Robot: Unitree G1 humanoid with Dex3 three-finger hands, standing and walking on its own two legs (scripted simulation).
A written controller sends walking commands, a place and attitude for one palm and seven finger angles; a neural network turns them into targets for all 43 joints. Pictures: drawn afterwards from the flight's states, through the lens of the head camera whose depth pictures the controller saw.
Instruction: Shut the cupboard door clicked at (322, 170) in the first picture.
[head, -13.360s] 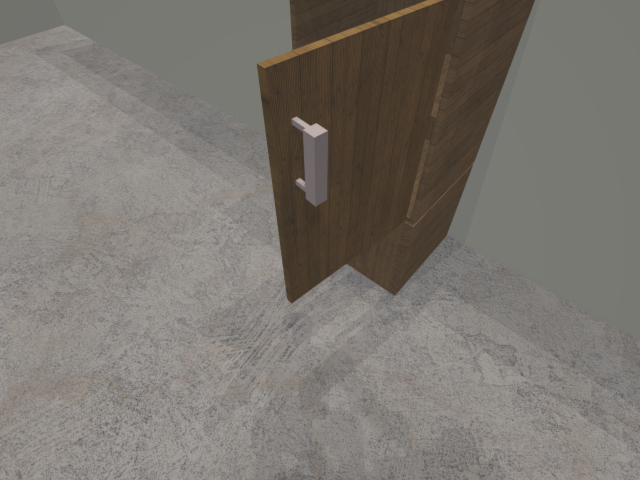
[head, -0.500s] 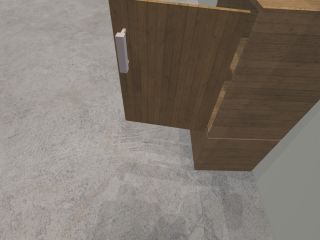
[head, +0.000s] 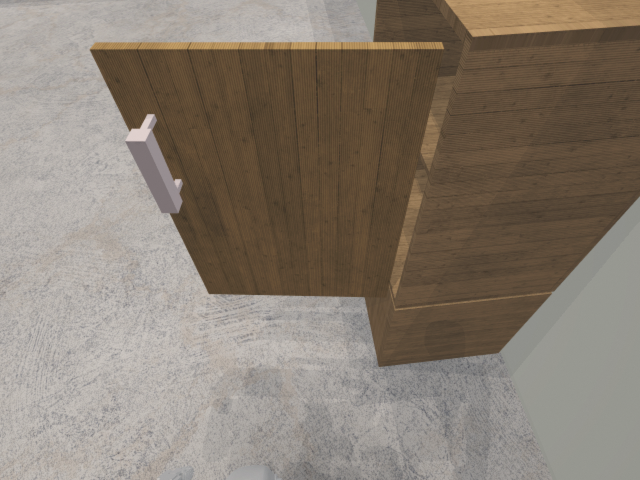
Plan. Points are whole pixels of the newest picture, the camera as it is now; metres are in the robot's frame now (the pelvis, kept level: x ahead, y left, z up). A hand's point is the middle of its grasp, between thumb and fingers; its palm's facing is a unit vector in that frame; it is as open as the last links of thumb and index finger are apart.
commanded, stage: come to a stop and stand still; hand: left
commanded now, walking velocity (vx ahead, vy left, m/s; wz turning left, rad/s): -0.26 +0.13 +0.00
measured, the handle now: (161, 164) +0.53 +0.25 +0.09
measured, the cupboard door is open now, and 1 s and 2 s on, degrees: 82 82 82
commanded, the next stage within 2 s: look again from close up in 1.12 s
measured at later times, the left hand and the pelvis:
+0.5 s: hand out of the picture +0.07 +0.21 -0.17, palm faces +0.04 -0.97 -0.25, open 7.4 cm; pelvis +0.03 +0.01 +0.00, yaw -2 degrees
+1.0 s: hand out of the picture +0.00 +0.16 -0.17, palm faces +0.01 -0.98 -0.21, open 7.4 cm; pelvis -0.02 -0.02 +0.00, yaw -1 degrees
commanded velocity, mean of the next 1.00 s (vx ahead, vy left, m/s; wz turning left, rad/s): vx -0.07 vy -0.02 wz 0.00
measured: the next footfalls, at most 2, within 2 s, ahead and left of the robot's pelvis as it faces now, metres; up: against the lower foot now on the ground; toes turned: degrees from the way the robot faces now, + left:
left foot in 0.20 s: +0.11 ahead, +0.09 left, +0.00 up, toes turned -1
right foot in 0.54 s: +0.02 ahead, -0.12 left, +0.00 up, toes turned -3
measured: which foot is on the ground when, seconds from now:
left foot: up 0.00-0.18, down 0.20-1.00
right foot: down 0.00-0.26, up 0.28-0.52, down 0.54-1.00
